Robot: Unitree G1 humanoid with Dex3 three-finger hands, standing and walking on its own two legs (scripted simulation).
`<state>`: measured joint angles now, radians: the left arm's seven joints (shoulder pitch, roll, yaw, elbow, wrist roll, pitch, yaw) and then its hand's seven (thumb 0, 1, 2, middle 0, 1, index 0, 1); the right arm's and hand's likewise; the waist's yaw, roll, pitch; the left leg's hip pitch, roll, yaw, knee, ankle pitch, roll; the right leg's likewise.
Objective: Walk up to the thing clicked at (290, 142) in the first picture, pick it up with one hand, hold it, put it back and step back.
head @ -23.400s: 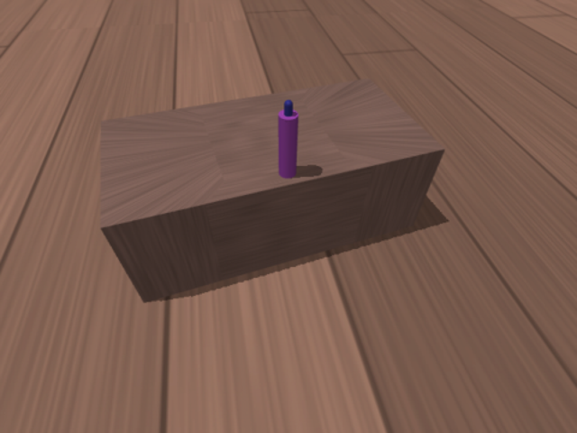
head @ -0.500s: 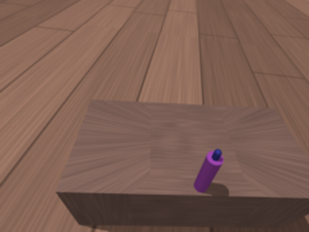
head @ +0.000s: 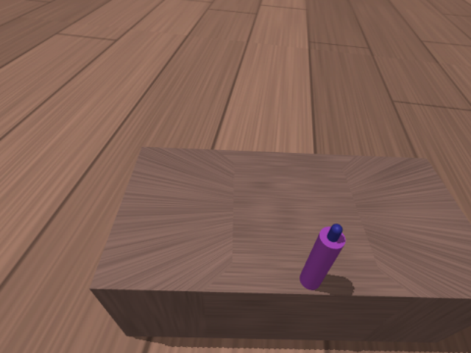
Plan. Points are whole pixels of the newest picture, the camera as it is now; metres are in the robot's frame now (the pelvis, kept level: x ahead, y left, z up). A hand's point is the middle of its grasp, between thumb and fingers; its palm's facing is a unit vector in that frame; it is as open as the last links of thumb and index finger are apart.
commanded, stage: home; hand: right
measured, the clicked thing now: (322, 256) +0.42 -0.22 -0.19
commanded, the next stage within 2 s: stand in 0.24 s
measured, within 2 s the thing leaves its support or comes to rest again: neither
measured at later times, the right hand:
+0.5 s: hand out of the picture +0.07 -0.26 -0.15, palm faces -0.05 +0.93 -0.37, open 16.1 cm
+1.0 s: hand out of the picture +0.08 -0.26 -0.15, palm faces -0.04 +0.93 -0.36, open 7.5 cm
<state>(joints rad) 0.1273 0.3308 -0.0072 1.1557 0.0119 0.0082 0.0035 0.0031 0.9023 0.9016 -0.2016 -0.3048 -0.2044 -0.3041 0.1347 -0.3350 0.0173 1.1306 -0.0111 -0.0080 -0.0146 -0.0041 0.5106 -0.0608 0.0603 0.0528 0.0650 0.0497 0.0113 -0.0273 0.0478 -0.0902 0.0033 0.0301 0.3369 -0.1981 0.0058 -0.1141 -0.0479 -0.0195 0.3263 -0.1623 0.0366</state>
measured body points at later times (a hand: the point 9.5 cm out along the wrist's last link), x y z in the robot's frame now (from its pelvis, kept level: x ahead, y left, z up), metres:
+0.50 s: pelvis +0.01 +0.00 +0.00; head +0.02 +0.00 +0.45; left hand +0.07 +0.29 -0.14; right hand +0.08 -0.31 -0.13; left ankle -0.01 +0.11 -0.75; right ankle +0.01 -0.14 -0.75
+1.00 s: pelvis +0.01 -0.01 +0.00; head +0.01 +0.00 +0.45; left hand +0.08 +0.29 -0.14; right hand +0.08 -0.31 -0.13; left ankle -0.01 +0.11 -0.75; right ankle +0.01 -0.14 -0.75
